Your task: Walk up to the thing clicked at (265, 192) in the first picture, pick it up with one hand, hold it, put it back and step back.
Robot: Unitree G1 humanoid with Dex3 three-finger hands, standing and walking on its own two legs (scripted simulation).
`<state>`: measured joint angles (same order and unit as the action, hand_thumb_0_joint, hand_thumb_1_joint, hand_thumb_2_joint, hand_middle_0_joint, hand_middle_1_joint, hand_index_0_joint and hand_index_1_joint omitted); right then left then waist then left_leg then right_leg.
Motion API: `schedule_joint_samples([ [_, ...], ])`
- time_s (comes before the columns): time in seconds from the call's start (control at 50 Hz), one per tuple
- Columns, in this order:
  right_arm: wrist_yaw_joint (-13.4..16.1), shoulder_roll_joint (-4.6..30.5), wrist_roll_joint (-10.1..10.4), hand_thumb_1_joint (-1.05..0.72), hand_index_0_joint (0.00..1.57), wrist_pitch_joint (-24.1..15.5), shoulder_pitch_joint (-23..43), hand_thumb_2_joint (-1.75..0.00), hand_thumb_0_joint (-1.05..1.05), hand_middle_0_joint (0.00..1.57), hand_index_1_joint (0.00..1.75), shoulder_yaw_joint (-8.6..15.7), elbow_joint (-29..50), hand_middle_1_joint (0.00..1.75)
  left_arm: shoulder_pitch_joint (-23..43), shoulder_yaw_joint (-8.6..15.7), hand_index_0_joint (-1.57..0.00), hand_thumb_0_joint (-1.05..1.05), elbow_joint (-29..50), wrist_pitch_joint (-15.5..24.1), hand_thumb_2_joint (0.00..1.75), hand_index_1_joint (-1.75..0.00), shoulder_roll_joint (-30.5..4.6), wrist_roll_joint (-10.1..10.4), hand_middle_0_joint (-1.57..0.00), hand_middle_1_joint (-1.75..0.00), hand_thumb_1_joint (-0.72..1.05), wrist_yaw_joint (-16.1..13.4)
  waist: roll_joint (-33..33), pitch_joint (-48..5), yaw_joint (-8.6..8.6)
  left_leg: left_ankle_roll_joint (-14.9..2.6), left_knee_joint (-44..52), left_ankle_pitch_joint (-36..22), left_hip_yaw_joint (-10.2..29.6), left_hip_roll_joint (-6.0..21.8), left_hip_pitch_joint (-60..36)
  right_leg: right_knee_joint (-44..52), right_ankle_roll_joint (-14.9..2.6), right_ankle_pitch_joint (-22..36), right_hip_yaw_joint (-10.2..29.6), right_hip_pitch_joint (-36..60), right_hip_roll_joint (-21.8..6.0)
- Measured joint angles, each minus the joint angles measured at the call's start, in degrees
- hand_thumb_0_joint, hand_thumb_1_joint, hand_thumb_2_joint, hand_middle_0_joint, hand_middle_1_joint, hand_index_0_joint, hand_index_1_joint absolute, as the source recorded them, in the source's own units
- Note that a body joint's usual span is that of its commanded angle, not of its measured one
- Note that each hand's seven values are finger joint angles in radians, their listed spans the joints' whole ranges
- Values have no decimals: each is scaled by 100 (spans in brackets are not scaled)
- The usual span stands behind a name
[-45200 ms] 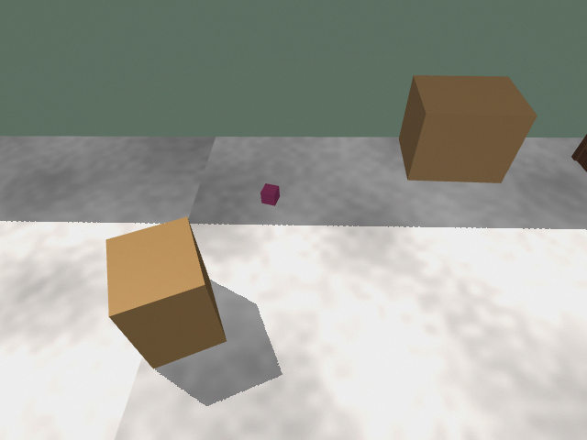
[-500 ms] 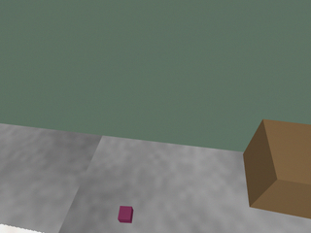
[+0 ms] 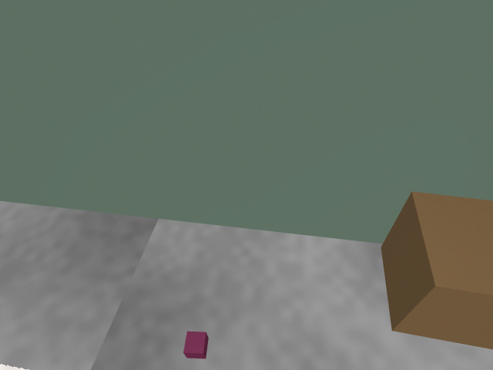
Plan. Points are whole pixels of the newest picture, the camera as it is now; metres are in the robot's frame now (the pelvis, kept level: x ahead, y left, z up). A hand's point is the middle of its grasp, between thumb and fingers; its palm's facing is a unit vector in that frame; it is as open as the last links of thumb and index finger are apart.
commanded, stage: stand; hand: left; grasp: from above
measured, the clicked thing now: (196, 345) +0.39 +0.23 -0.75
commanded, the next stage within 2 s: step back in 0.56 s
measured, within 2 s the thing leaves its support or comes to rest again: neither
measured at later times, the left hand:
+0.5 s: hand out of the picture +0.08 +0.25 -0.15, palm faces -0.01 -0.94 -0.34, open 7.4 cm
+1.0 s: hand out of the picture +0.09 +0.30 -0.18, palm faces -0.07 -0.93 -0.36, open 7.4 cm
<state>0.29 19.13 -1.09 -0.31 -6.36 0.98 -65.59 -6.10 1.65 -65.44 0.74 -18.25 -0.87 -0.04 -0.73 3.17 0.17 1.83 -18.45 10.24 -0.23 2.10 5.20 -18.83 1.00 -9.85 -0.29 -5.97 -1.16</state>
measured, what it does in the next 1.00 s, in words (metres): lifts its right foot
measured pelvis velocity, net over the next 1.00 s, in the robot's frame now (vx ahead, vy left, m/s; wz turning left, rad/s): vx -0.06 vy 0.04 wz -0.03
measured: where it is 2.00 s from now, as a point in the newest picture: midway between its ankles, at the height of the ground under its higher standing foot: outside the picture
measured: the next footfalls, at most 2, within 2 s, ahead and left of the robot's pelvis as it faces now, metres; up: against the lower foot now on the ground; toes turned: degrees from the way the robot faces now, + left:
right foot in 1.28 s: -0.10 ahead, -0.09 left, +0.00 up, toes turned -3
left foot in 1.68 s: -0.21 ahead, +0.14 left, +0.00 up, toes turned -4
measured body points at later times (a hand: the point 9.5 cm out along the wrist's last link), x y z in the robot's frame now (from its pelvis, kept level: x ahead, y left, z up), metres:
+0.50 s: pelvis +0.00 +0.00 +0.00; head +0.01 -0.01 +0.45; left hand +0.08 +0.30 -0.13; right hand +0.07 -0.30 -0.14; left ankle +0.00 +0.14 -0.75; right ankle +0.01 -0.13 -0.75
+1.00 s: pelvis -0.06 +0.04 -0.02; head +0.02 +0.07 +0.42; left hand +0.10 +0.35 -0.15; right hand -0.02 -0.28 -0.12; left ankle -0.05 +0.13 -0.75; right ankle -0.06 -0.10 -0.69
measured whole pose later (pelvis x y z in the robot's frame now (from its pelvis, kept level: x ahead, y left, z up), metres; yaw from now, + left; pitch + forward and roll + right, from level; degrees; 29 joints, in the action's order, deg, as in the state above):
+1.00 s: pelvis -0.06 +0.04 -0.02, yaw -1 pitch -1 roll -2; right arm 0.2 20.4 -1.7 1.7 -8.9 3.2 -55.7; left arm -1.2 3.4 -51.9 -3.5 -23.6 -0.3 -1.8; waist 3.0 10.8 2.1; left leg -2.6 -33.8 17.3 -0.1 -0.8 15.8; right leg -59.4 -1.4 -29.6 9.3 -27.4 6.9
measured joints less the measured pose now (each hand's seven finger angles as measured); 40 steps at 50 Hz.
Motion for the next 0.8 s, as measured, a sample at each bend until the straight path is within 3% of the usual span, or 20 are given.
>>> schedule_joint_samples([
  [0.56,-21,33,16,-90,20,-17,0,-90,0,20,30,-31,7,30,-27,-56,-21,0,46,1,90,-30,-38,30,-20,-30,91,25,-20,-27,7,14,61,11,-45,3,-27,-56,-12,-57,43,-46,3],
  [0.68,-72,162,129,-90,20,121,233,-90,0,20,30,71,347,30,107,95,-21,0,449,-76,89,-30,-181,124,-20,-30,90,4,-40,345,54,-23,-705,238,-14,64,597,-557,-53,-147,37,-548,65],
  [0.72,-78,251,140,-90,20,168,289,-90,0,20,30,118,476,30,173,120,-21,0,595,-117,89,-30,-235,109,-20,-30,90,-2,-53,485,65,-116,-1036,310,10,56,857,-728,-50,-164,39,-730,66],
  [0.8,-98,403,114,-90,20,264,260,-90,0,20,30,229,705,30,259,147,-21,0,874,-226,89,-30,-325,6,-20,-30,90,-7,59,632,47,-302,-2022,1068,74,-246,1194,-1139,23,-239,186,-1113,-55],
])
